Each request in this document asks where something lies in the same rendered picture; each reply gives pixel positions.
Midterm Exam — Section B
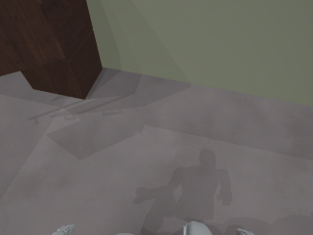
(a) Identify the cupboard door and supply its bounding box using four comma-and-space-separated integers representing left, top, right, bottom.
0, 0, 63, 76

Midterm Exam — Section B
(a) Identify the robot right thigh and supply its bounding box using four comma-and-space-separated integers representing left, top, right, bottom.
182, 221, 212, 235

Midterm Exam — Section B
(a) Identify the left robot hand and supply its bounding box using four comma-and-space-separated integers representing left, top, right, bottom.
52, 224, 76, 235

